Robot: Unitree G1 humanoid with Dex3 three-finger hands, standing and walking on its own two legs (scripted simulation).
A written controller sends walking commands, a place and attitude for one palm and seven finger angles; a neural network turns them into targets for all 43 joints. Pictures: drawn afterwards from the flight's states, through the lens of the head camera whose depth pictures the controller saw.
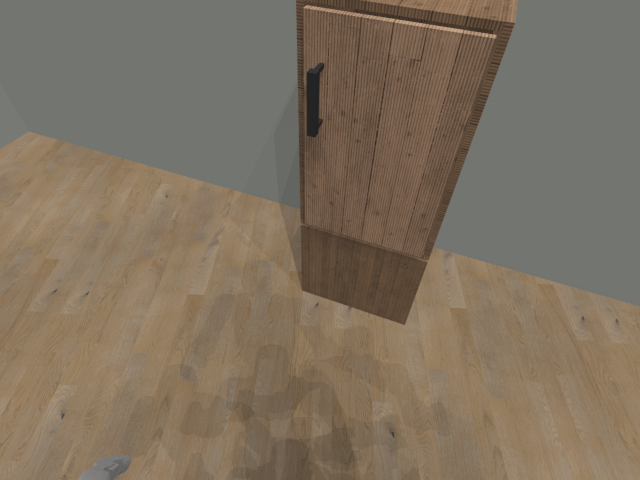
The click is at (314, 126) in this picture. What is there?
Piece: cupboard door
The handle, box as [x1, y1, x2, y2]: [307, 63, 323, 136]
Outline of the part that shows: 323,63 319,63 313,69 310,68 307,71 307,135 311,136 316,135 317,128 322,120 318,117 318,77 319,72 323,68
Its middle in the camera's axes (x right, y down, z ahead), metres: -0.01 -0.30 +0.84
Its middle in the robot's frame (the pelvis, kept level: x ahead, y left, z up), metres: +0.84 +0.06 +0.06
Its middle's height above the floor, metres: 0.83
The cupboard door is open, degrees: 0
